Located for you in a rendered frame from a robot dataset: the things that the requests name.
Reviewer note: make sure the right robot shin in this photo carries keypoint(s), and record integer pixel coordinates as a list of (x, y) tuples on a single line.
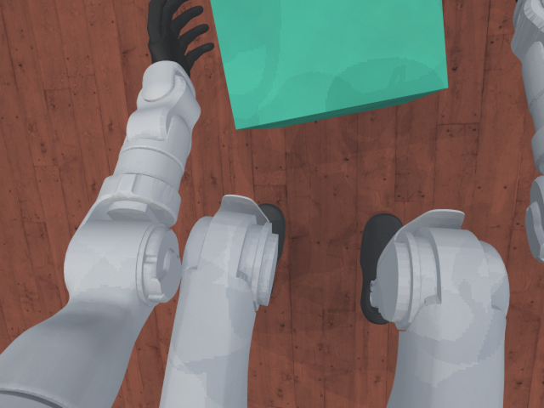
[(449, 219)]

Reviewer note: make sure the robot left hand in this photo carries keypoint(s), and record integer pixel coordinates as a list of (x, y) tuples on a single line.
[(164, 32)]

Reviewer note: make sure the robot left upper arm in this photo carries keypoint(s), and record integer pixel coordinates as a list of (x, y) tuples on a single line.
[(116, 272)]

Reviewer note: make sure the carton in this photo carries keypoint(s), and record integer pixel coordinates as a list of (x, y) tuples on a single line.
[(288, 62)]

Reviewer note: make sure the robot right foot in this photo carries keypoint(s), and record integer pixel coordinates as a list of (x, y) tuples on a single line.
[(378, 232)]

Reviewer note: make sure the robot right forearm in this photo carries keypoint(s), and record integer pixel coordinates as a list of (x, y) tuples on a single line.
[(528, 45)]

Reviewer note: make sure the robot right upper arm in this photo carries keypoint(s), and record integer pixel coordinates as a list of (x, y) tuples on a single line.
[(534, 219)]

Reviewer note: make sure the robot left forearm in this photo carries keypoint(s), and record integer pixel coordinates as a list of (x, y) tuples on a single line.
[(146, 180)]

